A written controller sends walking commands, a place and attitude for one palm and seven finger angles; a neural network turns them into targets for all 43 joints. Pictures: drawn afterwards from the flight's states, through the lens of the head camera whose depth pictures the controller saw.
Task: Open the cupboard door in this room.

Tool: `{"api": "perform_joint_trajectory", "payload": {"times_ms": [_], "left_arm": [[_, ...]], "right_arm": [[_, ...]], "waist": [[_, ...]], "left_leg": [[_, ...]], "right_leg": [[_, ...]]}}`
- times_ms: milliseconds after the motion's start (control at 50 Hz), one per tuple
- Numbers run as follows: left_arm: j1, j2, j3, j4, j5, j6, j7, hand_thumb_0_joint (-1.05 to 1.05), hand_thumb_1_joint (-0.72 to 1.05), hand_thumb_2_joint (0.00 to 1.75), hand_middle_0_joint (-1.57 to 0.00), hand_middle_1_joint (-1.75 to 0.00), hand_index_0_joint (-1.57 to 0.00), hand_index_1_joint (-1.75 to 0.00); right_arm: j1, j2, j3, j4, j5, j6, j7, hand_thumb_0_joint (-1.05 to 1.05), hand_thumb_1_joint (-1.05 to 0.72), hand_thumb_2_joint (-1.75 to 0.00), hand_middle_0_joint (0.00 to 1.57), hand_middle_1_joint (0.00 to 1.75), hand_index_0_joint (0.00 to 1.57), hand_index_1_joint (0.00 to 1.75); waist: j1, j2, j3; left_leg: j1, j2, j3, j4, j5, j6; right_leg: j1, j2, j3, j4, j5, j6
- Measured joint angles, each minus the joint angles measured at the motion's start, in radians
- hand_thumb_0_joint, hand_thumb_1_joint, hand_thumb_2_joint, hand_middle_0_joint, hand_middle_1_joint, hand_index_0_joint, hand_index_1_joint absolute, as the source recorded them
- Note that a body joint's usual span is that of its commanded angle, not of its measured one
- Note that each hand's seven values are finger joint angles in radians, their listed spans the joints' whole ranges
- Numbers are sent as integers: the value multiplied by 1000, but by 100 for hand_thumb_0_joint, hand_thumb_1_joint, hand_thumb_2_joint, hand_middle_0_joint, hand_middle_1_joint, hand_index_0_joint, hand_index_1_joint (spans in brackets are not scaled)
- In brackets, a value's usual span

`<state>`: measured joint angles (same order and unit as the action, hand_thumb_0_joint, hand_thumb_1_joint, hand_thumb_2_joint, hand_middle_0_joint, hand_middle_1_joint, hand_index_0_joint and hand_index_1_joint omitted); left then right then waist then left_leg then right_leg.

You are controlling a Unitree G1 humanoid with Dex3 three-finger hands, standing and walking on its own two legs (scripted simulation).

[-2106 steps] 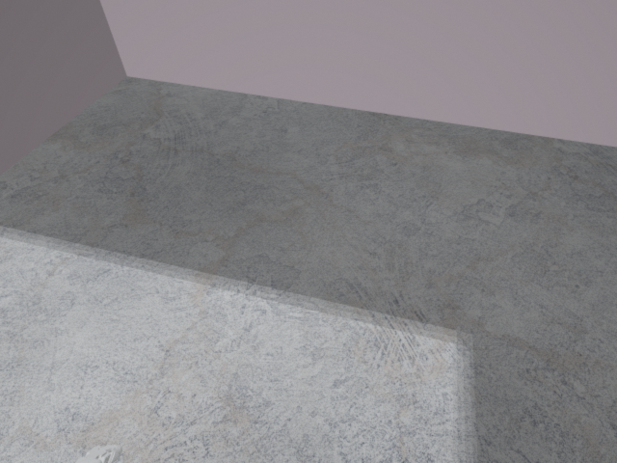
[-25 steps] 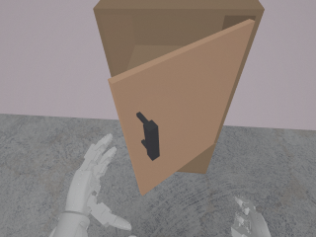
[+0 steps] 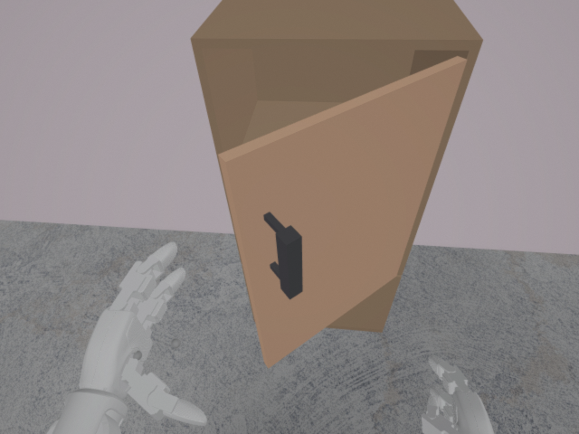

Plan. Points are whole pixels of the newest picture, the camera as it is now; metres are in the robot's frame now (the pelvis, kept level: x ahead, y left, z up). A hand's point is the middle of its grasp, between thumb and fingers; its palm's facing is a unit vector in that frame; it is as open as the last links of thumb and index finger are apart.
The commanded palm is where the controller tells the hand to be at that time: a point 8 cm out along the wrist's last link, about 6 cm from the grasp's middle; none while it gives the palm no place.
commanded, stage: draw the hand back to the body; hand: left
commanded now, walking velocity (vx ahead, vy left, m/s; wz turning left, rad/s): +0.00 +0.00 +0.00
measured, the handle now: (281, 255) +0.35 +0.04 +0.08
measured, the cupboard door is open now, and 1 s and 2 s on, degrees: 42 42 42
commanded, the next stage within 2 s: step back with the hand held close in 1.20 s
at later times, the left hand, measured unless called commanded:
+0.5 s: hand (79, 315) +0.21 +0.24 +0.15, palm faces +0.28 -0.90 -0.34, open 12.9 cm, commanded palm +0.16 +0.28 +0.17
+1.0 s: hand (28, 282) +0.22 +0.28 +0.19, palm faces +0.43 -0.82 -0.39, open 7.7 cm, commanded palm +0.17 +0.32 +0.21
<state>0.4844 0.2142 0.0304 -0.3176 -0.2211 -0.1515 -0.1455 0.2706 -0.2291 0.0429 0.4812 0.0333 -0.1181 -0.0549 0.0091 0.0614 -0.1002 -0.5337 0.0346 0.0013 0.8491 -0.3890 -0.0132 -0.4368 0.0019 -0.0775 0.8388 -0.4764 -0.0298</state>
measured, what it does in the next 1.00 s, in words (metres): stands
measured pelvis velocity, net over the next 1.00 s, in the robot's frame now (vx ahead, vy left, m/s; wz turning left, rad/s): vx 0.02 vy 0.02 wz -0.03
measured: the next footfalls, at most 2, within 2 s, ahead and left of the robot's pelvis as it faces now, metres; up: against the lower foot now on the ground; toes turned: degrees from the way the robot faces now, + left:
none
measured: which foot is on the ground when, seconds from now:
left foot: down 0.00-1.00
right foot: down 0.00-1.00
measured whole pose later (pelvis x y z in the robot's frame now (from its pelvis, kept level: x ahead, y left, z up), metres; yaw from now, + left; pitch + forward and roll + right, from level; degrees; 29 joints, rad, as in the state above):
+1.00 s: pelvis +0.02 +0.02 +0.04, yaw -2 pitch -3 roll +0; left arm 0.46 0.34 0.32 -0.38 -0.06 -0.05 0.12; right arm 0.18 -0.23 0.02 0.63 0.00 -0.08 -0.07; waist 0.07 0.04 0.02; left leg -0.12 0.01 0.05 0.41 -0.23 0.01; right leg -0.03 -0.01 -0.03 0.37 -0.27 0.00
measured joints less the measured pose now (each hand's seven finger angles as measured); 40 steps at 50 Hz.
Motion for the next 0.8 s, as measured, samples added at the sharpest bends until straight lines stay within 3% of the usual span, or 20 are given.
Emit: {"api": "perform_joint_trajectory", "payload": {"times_ms": [140, 240, 380, 580, 800], "left_arm": [[4, 28, 64, -21, -42, 30, -48, -1, -47, 31, -15, -30, -16, -30], [18, 63, 49, -72, 96, 73, 126, -1, -37, 36, -16, -30, -16, -30], [30, 76, 67, -72, 165, 94, 238, -1, -16, 45, -17, -30, -17, -30], [16, 101, 153, -78, 176, 95, 265, 0, 18, 59, -18, -30, -19, -30], [-7, 134, 261, -92, 169, 92, 267, 0, 56, 75, -20, -30, -20, -30]], "right_arm": [[-10, -14, 0, 15, 8, -28, -13, 1, -90, -90, 20, 30, 20, 30], [-30, -6, 2, 43, -11, -14, -45, 1, -90, -90, 20, 30, 20, 30], [-51, 6, 13, 84, -29, 1, -55, 1, -90, -90, 20, 30, 20, 30], [-71, 16, 14, 131, -39, 11, -35, 1, -90, -90, 20, 30, 20, 30], [-84, 9, -6, 144, -39, 26, -19, 1, -90, -90, 20, 30, 20, 30]], "waist": [[13, 0, 8], [28, -3, 38], [34, -9, 86], [46, -17, 115], [57, -20, 114]], "left_leg": [[38, -4, -8, -26, 13, 6], [120, -1, 3, -105, 44, 10], [241, -13, 24, -243, 100, 24], [358, -31, 48, -374, 144, 36], [401, -33, 55, -423, 155, 35]], "right_leg": [[49, -1, -8, -44, 20, 6], [131, 4, 3, -136, 64, 11], [247, -5, 21, -278, 130, 25], [356, -20, 42, -406, 181, 40], [398, -21, 48, -457, 196, 40]]}}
